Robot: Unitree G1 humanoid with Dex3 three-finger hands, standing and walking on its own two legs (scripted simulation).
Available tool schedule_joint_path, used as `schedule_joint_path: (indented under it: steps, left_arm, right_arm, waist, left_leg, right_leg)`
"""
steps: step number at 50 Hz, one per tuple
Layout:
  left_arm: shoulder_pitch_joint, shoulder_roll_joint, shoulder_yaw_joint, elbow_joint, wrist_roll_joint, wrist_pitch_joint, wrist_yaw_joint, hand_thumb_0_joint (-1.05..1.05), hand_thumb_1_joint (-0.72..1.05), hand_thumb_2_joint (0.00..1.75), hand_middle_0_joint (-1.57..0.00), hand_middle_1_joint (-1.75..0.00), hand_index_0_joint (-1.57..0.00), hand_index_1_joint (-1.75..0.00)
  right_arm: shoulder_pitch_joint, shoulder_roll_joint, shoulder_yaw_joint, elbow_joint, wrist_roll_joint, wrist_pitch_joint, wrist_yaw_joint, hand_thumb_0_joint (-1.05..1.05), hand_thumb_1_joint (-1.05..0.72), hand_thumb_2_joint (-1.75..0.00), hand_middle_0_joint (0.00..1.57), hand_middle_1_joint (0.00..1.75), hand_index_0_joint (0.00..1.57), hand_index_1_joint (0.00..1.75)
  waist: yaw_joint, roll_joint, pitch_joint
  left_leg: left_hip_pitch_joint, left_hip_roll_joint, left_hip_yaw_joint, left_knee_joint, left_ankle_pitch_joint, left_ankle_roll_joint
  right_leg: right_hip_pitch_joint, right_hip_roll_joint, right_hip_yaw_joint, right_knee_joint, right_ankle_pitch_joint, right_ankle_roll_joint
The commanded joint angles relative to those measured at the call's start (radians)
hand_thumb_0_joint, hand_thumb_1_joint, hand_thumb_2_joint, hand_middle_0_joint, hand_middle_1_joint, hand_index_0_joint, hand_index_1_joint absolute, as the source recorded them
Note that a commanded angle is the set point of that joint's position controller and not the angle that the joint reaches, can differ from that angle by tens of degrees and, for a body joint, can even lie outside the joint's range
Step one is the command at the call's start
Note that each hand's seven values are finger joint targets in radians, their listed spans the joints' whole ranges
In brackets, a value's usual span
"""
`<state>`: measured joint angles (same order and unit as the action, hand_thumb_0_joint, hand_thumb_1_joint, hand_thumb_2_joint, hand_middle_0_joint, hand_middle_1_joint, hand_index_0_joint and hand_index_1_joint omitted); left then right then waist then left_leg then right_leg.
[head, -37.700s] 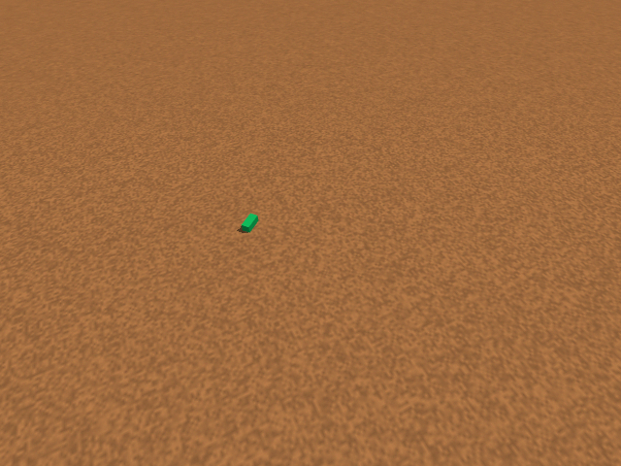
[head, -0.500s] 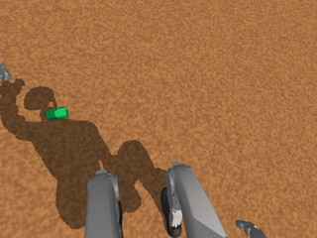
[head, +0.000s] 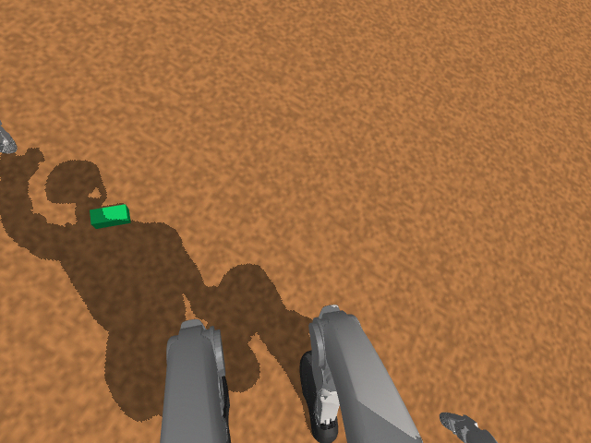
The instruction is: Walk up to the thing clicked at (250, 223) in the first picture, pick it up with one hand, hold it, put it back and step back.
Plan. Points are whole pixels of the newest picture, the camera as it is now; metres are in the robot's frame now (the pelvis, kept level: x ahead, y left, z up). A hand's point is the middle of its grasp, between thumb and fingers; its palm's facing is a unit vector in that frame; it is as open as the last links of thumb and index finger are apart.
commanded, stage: go down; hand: left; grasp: from above
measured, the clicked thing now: (110, 216) +0.60 +0.35 -0.52
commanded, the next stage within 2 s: approach in 0.58 s
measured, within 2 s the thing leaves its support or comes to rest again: neither
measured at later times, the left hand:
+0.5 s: hand out of the picture +0.45 +0.39 -0.06, palm faces -0.43 -0.04 -0.90, open 13.5 cm
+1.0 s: hand out of the picture +0.46 +0.38 -0.10, palm faces -0.48 -0.04 -0.88, open 13.4 cm
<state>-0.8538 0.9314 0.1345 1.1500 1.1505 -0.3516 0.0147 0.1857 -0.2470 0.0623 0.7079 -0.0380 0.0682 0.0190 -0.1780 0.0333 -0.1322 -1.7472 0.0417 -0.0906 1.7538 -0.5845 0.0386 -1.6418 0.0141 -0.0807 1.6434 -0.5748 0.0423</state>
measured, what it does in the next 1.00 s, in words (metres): stands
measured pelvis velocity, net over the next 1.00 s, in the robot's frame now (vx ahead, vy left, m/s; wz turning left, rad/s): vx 0.00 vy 0.00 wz -0.02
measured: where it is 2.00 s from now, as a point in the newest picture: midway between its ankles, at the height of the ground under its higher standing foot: (270, 422)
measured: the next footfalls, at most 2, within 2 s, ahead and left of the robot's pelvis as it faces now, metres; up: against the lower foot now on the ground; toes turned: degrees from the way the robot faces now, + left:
none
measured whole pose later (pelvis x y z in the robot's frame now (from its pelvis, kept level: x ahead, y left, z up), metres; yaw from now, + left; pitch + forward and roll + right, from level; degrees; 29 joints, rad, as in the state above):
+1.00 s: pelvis +0.00 +0.00 -0.02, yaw -1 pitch +35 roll -10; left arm -0.98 1.01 0.09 1.36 1.22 -0.41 0.07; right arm 0.18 -0.27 0.09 0.69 -0.06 0.07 0.03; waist -0.21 0.02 -0.15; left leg -1.84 0.05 -0.09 1.83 -0.61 0.04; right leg -1.74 0.02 -0.08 1.72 -0.60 0.03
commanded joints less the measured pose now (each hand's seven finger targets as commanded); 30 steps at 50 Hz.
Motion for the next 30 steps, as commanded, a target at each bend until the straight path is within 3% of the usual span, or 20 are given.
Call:
schedule_joint_path:
  steps: [1,3,9,11,14,16,27,30]
  left_arm:
    - [-0.320,0.337,0.073,-0.178,-0.030,-0.006,0.034,0.00,-0.44,0.88,-0.21,-0.88,-0.20,-0.89]
    - [-0.327,0.352,0.083,-0.182,-0.026,-0.010,0.034,0.00,-0.44,0.88,-0.20,-0.89,-0.19,-0.90]
    - [-0.324,0.354,0.086,-0.162,-0.030,-0.009,0.044,0.00,-0.44,0.88,-0.21,-0.88,-0.20,-0.89]
    - [-0.307,0.329,0.067,-0.145,-0.025,-0.012,0.042,0.00,-0.42,0.87,-0.22,-0.87,-0.21,-0.88]
    - [-0.314,0.354,0.083,-0.134,-0.023,-0.017,0.044,0.00,-0.43,0.87,-0.19,-0.91,-0.19,-0.91]
    - [-0.319,0.327,0.061,-0.131,-0.021,-0.024,0.041,0.00,-0.43,0.86,-0.21,-0.89,-0.21,-0.89]
    - [-0.340,0.405,0.114,-0.164,-0.010,-0.030,0.054,0.00,-0.43,0.87,-0.21,-0.89,-0.20,-0.90]
    - [-0.332,0.372,0.096,-0.155,-0.020,-0.016,0.047,0.00,-0.43,0.86,-0.23,-0.87,-0.21,-0.89]
  right_arm:
    - [0.165,-0.230,-0.078,-0.030,-0.002,-0.012,-0.013,0.00,-0.92,-0.91,0.20,0.30,0.20,0.30]
    - [0.168,-0.232,-0.083,-0.031,-0.003,-0.011,-0.012,0.00,-0.92,-0.91,0.20,0.30,0.20,0.30]
    - [0.162,-0.226,-0.077,-0.030,-0.002,-0.005,-0.011,0.00,-0.92,-0.91,0.20,0.30,0.20,0.30]
    - [0.163,-0.223,-0.075,-0.031,-0.004,-0.006,-0.010,0.00,-0.92,-0.91,0.20,0.30,0.20,0.30]
    - [0.162,-0.221,-0.075,-0.033,-0.005,-0.004,-0.008,0.00,-0.92,-0.91,0.20,0.30,0.20,0.30]
    - [0.165,-0.218,-0.072,-0.034,-0.008,-0.005,-0.006,0.00,-0.92,-0.91,0.20,0.30,0.20,0.30]
    - [0.168,-0.237,-0.078,-0.044,-0.011,0.003,-0.004,0.00,-0.92,-0.91,0.20,0.30,0.20,0.30]
    - [0.160,-0.237,-0.080,-0.040,-0.008,0.006,-0.006,0.00,-0.92,-0.91,0.20,0.30,0.20,0.30]
  waist:
    - [0.015,0.300,-0.600]
    - [0.021,0.299,-0.623]
    - [0.018,0.285,-0.587]
    - [0.015,0.286,-0.567]
    - [0.013,0.255,-0.572]
    - [0.006,0.266,-0.560]
    - [0.027,0.312,-0.631]
    - [0.018,0.315,-0.587]
  left_leg:
    - [0.635,-0.003,-0.068,-0.283,0.187,-0.021]
    - [0.678,0.002,-0.071,-0.284,0.218,-0.022]
    - [0.641,-0.002,-0.061,-0.301,0.177,-0.020]
    - [0.645,0.000,-0.059,-0.300,0.182,-0.020]
    - [0.607,-0.004,-0.035,-0.275,0.182,-0.012]
    - [0.595,-0.005,-0.024,-0.268,0.180,-0.011]
    - [0.666,0.002,-0.059,-0.282,0.199,-0.023]
    - [0.666,0.004,-0.086,-0.314,0.151,-0.025]
  right_leg:
    - [0.151,0.027,-0.011,-0.149,0.150,-0.074]
    - [0.149,0.028,-0.013,-0.155,0.157,-0.074]
    - [0.180,0.028,-0.010,-0.177,0.144,-0.074]
    - [0.168,0.029,-0.010,-0.180,0.140,-0.076]
    - [0.190,0.031,-0.004,-0.186,0.148,-0.075]
    - [0.178,0.031,-0.001,-0.189,0.147,-0.076]
    - [0.163,0.032,-0.010,-0.159,0.149,-0.075]
    - [0.143,0.033,-0.016,-0.168,0.121,-0.070]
